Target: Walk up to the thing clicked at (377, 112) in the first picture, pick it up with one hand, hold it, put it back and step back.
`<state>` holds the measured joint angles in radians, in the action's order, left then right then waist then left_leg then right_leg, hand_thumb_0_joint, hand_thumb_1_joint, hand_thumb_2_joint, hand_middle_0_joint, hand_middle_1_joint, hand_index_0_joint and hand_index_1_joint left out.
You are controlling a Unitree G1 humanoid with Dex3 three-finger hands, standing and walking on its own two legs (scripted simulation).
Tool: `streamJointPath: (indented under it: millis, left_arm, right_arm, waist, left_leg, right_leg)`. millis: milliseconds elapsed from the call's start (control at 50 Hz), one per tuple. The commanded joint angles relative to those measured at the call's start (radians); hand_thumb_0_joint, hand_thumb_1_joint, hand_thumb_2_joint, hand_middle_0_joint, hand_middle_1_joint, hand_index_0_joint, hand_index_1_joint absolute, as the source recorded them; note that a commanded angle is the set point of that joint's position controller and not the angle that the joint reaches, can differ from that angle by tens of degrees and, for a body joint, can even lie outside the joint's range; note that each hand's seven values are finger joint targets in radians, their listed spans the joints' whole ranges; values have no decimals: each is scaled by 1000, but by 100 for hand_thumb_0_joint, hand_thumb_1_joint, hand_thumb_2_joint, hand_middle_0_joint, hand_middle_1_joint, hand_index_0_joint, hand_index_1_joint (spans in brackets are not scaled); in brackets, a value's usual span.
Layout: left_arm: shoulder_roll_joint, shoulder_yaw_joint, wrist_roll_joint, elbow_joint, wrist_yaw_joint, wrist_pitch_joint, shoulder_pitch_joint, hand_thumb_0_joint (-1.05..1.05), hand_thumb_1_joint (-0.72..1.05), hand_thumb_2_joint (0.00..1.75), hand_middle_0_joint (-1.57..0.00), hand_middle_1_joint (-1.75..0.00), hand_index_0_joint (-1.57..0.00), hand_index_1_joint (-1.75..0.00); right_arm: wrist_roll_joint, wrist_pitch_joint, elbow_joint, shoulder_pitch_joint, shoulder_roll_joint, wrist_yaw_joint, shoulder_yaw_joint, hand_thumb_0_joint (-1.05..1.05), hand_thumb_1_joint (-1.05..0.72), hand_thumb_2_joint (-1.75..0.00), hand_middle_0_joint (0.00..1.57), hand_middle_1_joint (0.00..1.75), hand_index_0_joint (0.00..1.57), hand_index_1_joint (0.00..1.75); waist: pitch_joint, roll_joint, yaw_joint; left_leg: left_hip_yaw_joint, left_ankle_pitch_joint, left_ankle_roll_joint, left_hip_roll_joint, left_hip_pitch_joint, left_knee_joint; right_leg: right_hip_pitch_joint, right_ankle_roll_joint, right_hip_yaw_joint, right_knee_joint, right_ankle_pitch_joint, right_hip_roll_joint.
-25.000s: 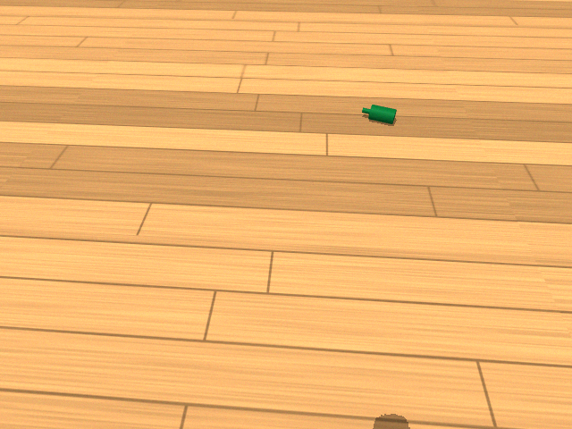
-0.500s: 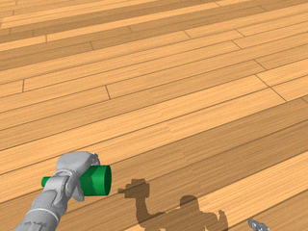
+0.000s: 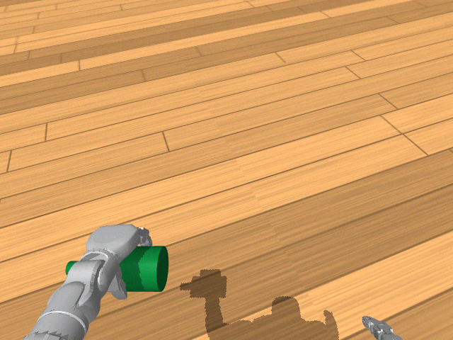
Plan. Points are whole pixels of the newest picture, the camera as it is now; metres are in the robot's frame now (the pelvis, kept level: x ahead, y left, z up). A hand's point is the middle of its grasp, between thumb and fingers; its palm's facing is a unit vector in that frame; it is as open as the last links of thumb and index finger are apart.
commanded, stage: hold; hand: left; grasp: from above
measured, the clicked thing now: (116, 268) +0.30 +0.25 -0.08
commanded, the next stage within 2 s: crouch in 0.92 s
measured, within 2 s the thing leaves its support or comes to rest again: neither
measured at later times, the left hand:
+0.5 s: hand (119, 265) +0.28 +0.22 -0.03, palm faces -0.47 -0.05 -0.88, open 10.9 cm
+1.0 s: hand (117, 265) +0.28 +0.22 -0.03, palm faces -0.48 -0.05 -0.88, open 10.9 cm
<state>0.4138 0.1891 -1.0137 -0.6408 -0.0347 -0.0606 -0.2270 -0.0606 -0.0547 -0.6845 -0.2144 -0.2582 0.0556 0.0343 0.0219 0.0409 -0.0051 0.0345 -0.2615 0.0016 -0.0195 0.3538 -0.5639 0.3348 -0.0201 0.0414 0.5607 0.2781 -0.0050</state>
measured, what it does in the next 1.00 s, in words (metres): stands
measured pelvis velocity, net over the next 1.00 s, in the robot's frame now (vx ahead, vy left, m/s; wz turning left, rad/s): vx -0.01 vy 0.00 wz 0.00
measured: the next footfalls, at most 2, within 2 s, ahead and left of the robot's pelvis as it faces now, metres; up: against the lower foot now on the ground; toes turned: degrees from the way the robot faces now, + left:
none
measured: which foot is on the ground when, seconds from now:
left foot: down 0.00-1.00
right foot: down 0.00-1.00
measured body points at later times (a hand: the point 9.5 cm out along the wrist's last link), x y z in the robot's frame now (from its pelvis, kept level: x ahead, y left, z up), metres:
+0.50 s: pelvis -0.01 +0.00 +0.00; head +0.00 -0.02 +0.45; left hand +0.30 +0.22 +0.02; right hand +0.14 -0.26 -0.11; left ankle +0.02 +0.12 -0.73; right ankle +0.01 -0.13 -0.73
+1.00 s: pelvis -0.01 +0.00 +0.01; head +0.01 -0.02 +0.46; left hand +0.30 +0.22 +0.02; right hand +0.14 -0.26 -0.11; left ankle +0.02 +0.12 -0.73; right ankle +0.01 -0.13 -0.73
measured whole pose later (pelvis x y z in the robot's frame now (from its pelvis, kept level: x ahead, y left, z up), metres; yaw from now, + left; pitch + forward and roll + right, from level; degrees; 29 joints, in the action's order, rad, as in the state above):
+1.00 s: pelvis -0.01 +0.00 +0.01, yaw +0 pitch +1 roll +0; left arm 0.43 0.18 -1.00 -0.62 -0.07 -0.07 -0.23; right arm -0.07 -0.08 -0.68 -0.19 -0.26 0.07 0.02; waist 0.00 0.04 0.00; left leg 0.03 -0.22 0.00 -0.02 0.28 -0.48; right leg 0.27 -0.02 0.04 0.49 0.24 -0.01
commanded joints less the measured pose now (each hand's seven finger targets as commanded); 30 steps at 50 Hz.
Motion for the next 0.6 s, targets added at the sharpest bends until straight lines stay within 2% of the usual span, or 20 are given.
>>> streamJointPath:
  millis: [0, 40, 60, 80, 120, 160, 200, 220, 260, 280, 320, 360, 400, 420, 460, 500, 520, 560, 580]
  left_arm:
    - [223, -120, 11, 222, 53, 0, -355, 0, 83, 86, -121, -54, -119, -56]
    - [234, -125, 1, 245, 49, -1, -355, 0, 81, 88, -121, -53, -118, -56]
    - [225, -115, 8, 264, 46, -2, -373, 0, 82, 89, -122, -54, -119, -57]
    - [231, -124, 6, 247, 46, 0, -358, 0, 81, 91, -122, -53, -118, -57]
    - [222, -112, 14, 266, 44, 2, -385, 0, 82, 90, -123, -53, -120, -57]
    - [233, -126, 13, 231, 41, 5, -344, 0, 82, 89, -122, -53, -119, -57]
    - [217, -109, 15, 270, 34, 2, -359, 0, 81, 89, -121, -53, -118, -57]
    - [219, -113, 16, 241, 30, 4, -338, 0, 80, 89, -120, -53, -117, -56]
    - [225, -114, 21, 277, 23, 1, -361, 0, 79, 88, -121, -51, -117, -55]
    - [243, -128, 20, 266, 22, 2, -366, 0, 80, 88, -120, -53, -117, -56]
    - [224, -109, 21, 261, 17, 0, -371, 0, 79, 88, -121, -51, -117, -55]
    - [236, -121, 20, 253, 16, 0, -368, 0, 79, 87, -119, -54, -116, -57]
    - [217, -115, 24, 241, 11, 0, -326, 0, 80, 87, -119, -53, -117, -56]
    - [236, -133, 25, 238, 12, 0, -320, 0, 81, 88, -121, -53, -118, -56]
    - [205, -99, 24, 250, 4, -5, -326, 0, 80, 87, -120, -53, -118, -56]
    - [251, -135, 18, 268, 9, -13, -359, 0, 78, 85, -119, -53, -116, -56]
    - [246, -130, 17, 280, 9, -15, -360, 0, 76, 86, -118, -51, -115, -55]
    - [237, -122, 19, 273, 14, -21, -389, 0, 77, 86, -117, -56, -115, -58]
    - [248, -133, 17, 256, 19, -19, -381, 0, 78, 86, -118, -54, -116, -57]
  right_arm:
    - [3, 37, 134, 70, -137, 7, 47, 0, -89, -90, 20, 30, 20, 30]
    - [4, 36, 136, 70, -137, 8, 49, 0, -89, -90, 20, 30, 20, 30]
    - [3, 37, 137, 77, -137, 7, 48, 0, -90, -90, 20, 30, 20, 30]
    - [3, 36, 132, 77, -136, 9, 49, 0, -89, -90, 20, 30, 20, 30]
    - [2, 36, 132, 82, -134, 11, 45, 0, -90, -90, 20, 30, 20, 30]
    - [2, 36, 133, 83, -135, 11, 43, 0, -90, -90, 20, 30, 20, 30]
    - [1, 35, 140, 89, -135, 10, 43, 0, -89, -90, 20, 30, 20, 30]
    - [1, 33, 138, 89, -137, 11, 42, 0, -89, -90, 20, 30, 20, 30]
    - [0, 33, 143, 98, -135, 13, 41, 0, -90, -90, 20, 30, 20, 30]
    - [0, 33, 140, 102, -132, 14, 39, 0, -90, -90, 20, 30, 20, 30]
    - [1, 32, 140, 100, -130, 14, 36, 0, -90, -90, 20, 30, 20, 30]
    - [-2, 30, 142, 102, -130, 18, 35, 0, -90, -90, 20, 30, 20, 30]
    - [-1, 29, 147, 102, -131, 16, 36, 0, -90, -90, 20, 30, 20, 30]
    - [-1, 27, 146, 107, -131, 17, 34, 0, -90, -90, 20, 30, 20, 30]
    - [0, 24, 153, 113, -127, 17, 33, 0, -90, -90, 20, 30, 20, 30]
    - [2, 22, 147, 107, -130, 19, 34, 0, -90, -90, 20, 30, 20, 30]
    - [1, 21, 147, 107, -124, 19, 33, 0, -90, -90, 20, 30, 20, 30]
    - [2, 21, 142, 107, -128, 21, 33, 0, -90, -90, 20, 30, 20, 30]
    - [1, 19, 140, 110, -126, 22, 32, 0, -90, -90, 20, 30, 20, 30]
  waist:
    - [248, -2, -2]
    - [276, 11, 1]
    - [286, 15, 2]
    - [279, 19, 2]
    - [268, -2, -4]
    - [243, -2, 0]
    - [260, 26, 3]
    - [249, 9, 1]
    - [256, 5, 0]
    - [247, -5, 3]
    - [246, -2, -2]
    - [248, 6, 5]
    - [235, -21, 4]
    - [226, -6, 12]
    - [219, -12, 3]
    - [242, -6, 3]
    - [255, 13, 8]
    - [260, 10, -3]
    - [245, 5, 0]
  left_leg:
    - [-11, 163, 8, 31, -175, 77]
    - [-11, 187, 8, 31, -200, 77]
    - [-14, 201, 5, 27, -212, 79]
    - [-12, 208, 7, 29, -215, 79]
    - [-13, 208, 8, 29, -212, 82]
    - [-14, 190, 8, 29, -201, 93]
    - [-14, 185, 5, 24, -223, 102]
    - [-15, 189, 6, 25, -220, 103]
    - [-11, 187, 10, 29, -221, 102]
    - [-13, 192, 12, 30, -213, 103]
    - [-11, 195, 12, 30, -220, 105]
    - [-8, 198, 12, 30, -223, 111]
    - [-10, 193, 14, 30, -215, 115]
    - [-8, 189, 13, 32, -209, 118]
    - [-11, 178, 12, 30, -218, 122]
    - [-8, 180, 16, 35, -222, 117]
    - [-5, 197, 15, 36, -231, 117]
    - [-9, 200, 12, 32, -244, 115]
    - [-8, 196, 13, 32, -239, 117]
  right_leg:
    - [-36, 29, -26, -98, -145, 38]
    - [-44, 30, -25, -96, -166, 36]
    - [-49, 31, -28, -92, -174, 40]
    - [-52, 30, -28, -97, -182, 39]
    - [-50, 26, -27, -102, -187, 39]
    - [-51, 28, -30, -109, -169, 38]
    - [-48, 33, -30, -110, -160, 40]
    - [-52, 31, -30, -112, -164, 40]
    - [-66, 28, -26, -121, -167, 36]
    - [-66, 26, -26, -121, -171, 37]
    - [-70, 27, -25, -123, -175, 35]
    - [-69, 28, -25, -125, -177, 36]
    - [-81, 27, -26, -129, -173, 36]
    - [-78, 28, -26, -133, -167, 34]
    - [-65, 29, -27, -136, -154, 35]
    - [-77, 25, -21, -138, -162, 31]
    - [-85, 27, -20, -134, -181, 29]
    - [-69, 27, -22, -133, -177, 34]
    - [-69, 27, -24, -136, -173, 34]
